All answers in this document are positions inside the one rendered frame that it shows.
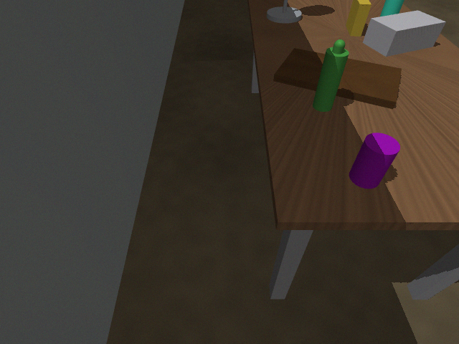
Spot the desk lamp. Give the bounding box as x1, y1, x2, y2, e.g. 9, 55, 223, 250
267, 0, 302, 24

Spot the table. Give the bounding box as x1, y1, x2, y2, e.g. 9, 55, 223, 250
247, 0, 459, 300

